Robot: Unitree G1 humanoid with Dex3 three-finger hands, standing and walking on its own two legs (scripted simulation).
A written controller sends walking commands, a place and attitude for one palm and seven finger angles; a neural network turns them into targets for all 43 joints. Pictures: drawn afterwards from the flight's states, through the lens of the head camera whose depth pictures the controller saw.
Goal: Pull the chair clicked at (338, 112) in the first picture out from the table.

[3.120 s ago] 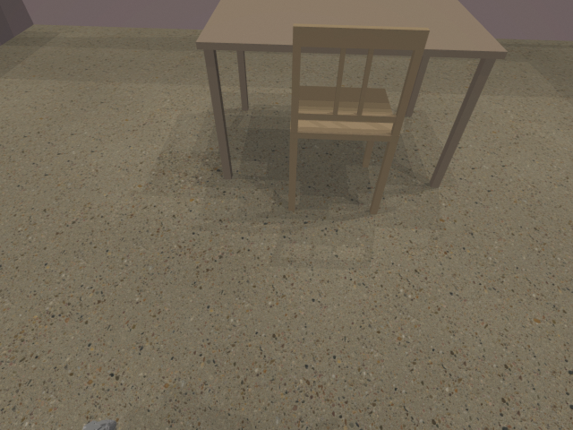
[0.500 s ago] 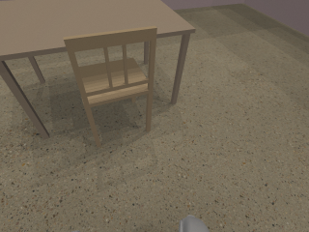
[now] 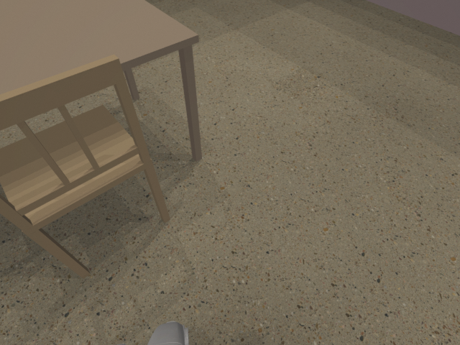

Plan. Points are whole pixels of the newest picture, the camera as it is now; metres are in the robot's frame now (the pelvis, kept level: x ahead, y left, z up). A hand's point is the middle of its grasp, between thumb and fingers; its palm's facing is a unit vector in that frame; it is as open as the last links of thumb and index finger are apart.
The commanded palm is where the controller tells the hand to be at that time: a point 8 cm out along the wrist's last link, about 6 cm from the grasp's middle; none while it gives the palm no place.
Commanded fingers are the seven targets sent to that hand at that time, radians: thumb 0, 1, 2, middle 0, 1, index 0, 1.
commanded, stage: turn to face it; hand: left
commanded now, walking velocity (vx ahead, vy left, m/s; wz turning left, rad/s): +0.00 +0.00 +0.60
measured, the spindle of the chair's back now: (45, 155) +0.57 +0.50 -0.10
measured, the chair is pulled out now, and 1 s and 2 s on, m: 0.00 0.00 0.00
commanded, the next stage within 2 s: take the last steps up to it in 1.16 s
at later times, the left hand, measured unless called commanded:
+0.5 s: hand out of the picture +0.11 +0.27 -0.17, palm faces +0.25 -0.95 -0.20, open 7.4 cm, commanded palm none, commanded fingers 0.00 0.90 0.90 -0.20 -0.30 -0.20 -0.30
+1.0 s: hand out of the picture +0.09 +0.20 -0.13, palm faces +0.49 -0.82 -0.30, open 7.4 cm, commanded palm none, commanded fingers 0.00 0.90 0.90 -0.20 -0.30 -0.20 -0.30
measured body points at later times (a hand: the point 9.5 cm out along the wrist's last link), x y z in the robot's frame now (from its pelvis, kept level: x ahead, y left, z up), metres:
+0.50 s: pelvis +0.09 +0.06 +0.01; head +0.11 +0.09 +0.46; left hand +0.10 +0.32 -0.15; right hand +0.20 -0.17 -0.12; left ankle +0.13 +0.13 -0.73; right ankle +0.11 -0.12 -0.66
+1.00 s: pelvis +0.10 -0.02 +0.01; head +0.13 -0.04 +0.46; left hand +0.06 +0.24 -0.10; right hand +0.27 -0.23 -0.15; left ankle +0.02 +0.12 -0.64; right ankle +0.14 -0.10 -0.73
